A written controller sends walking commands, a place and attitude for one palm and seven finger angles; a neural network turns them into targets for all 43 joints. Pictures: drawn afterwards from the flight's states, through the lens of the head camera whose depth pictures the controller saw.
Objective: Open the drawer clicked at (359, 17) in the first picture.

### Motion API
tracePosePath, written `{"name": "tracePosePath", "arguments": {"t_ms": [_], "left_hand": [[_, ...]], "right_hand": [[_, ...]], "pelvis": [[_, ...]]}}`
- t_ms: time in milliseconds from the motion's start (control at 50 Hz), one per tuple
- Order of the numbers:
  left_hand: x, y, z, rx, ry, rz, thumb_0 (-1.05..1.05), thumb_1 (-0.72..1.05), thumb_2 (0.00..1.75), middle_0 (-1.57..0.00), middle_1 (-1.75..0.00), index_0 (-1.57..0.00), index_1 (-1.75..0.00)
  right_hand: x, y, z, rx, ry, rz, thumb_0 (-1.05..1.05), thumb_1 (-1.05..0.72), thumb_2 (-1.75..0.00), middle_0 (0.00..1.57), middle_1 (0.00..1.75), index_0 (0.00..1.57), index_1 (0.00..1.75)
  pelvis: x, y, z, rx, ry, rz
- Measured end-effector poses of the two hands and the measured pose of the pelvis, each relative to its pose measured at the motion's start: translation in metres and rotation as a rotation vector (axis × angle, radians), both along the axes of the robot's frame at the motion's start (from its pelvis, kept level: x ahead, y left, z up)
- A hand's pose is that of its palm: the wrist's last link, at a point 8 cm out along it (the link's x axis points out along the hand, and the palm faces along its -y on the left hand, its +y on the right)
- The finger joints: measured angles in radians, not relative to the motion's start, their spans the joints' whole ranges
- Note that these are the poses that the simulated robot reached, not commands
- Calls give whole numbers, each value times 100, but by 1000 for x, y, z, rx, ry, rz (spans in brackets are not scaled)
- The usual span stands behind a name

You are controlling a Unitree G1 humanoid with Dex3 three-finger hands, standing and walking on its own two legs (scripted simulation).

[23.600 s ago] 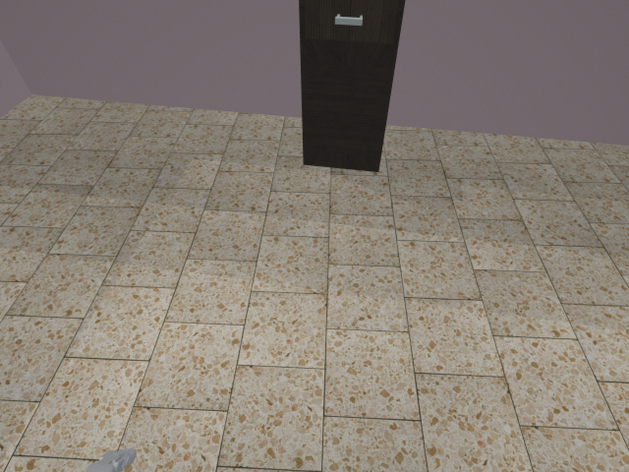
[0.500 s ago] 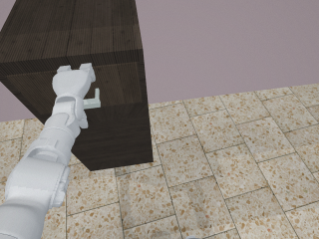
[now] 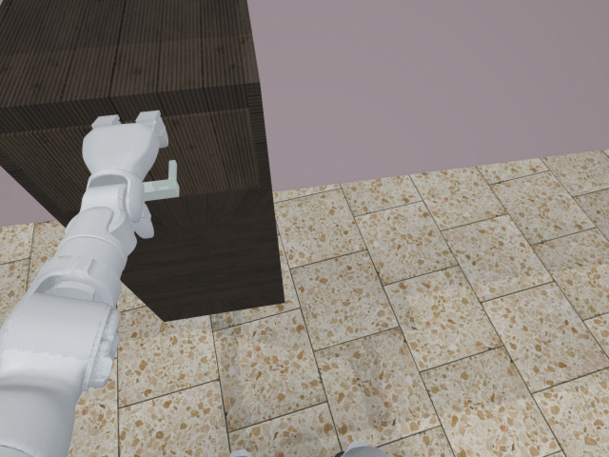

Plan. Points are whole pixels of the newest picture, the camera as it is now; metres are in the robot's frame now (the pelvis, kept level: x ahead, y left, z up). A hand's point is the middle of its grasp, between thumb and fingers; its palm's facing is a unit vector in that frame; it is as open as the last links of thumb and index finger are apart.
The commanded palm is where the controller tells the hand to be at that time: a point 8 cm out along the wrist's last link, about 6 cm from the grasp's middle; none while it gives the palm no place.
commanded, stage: re-aim the fingers above the handle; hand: left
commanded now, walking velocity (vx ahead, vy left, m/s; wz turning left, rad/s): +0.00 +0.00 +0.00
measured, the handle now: (144, 181) +0.54 +0.22 -0.01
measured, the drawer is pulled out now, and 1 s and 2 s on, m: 0.00 0.00 0.00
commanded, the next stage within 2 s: lower the fingers behind the handle in 0.26 s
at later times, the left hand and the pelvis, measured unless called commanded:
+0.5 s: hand (138, 177) +0.50 +0.20 +0.05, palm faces -0.01 +0.00 -1.00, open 13.7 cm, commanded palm +0.48 +0.23 +0.08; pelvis -0.01 +0.01 -0.01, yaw +0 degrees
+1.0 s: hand (123, 199) +0.50 +0.24 +0.00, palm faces -0.03 +0.01 -1.00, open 13.7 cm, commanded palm +0.49 +0.23 +0.04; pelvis -0.01 +0.02 -0.02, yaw +0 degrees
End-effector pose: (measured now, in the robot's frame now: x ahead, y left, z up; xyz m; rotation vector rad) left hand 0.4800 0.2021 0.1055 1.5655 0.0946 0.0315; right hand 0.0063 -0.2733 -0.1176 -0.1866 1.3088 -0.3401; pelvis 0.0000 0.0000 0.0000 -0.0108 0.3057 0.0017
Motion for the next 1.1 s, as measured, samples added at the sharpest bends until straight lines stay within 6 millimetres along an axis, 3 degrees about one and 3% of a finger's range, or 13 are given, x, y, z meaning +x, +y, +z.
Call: {"name": "tracePosePath", "arguments": {"t_ms": [620, 680, 780, 940, 1100], "left_hand": [[-1, 2, -4, 4, -37, -17, 0, -49, 30, -33, -126, -34, -123], [-3, 7, -12, 15, -2, 13, 0, -49, 30, -33, -125, -33, -123], [-8, 29, -42, 21, 95, 63, 0, -49, 30, -32, -124, -32, -121], [-4, 39, -43, 3, 21, -14, 0, -49, 30, -34, -127, -32, -120], [-3, 38, -47, 7, -23, 7, 0, -49, 30, -35, -130, -35, -124]], "right_hand": [[-25, 13, -6, -8, 20, 2, 1, -90, -90, 20, 30, 20, 30], [-29, 14, -6, -10, 23, -5, 1, -90, -90, 20, 30, 20, 30], [-38, 15, -6, -22, 42, -12, 1, -90, -90, 20, 30, 20, 30], [-46, 18, -12, -32, 114, 8, 1, -90, -90, 20, 30, 20, 30], [-32, 27, -18, 1, 115, 27, 1, -90, -90, 20, 30, 20, 30]], "pelvis": [[-19, 12, -9, -4, 24, -9], [-20, 13, -11, -4, 29, -12], [-22, 14, -14, -8, 45, -11], [-16, 18, -23, -24, 84, 10], [-10, 22, -25, -32, 90, 19]]}}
